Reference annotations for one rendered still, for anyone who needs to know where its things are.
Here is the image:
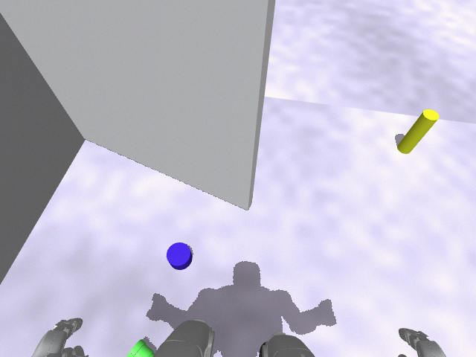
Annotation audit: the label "left robot hand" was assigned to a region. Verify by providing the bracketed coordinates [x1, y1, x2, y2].
[32, 318, 89, 357]

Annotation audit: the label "right robot hand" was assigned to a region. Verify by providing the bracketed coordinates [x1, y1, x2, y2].
[398, 328, 446, 357]

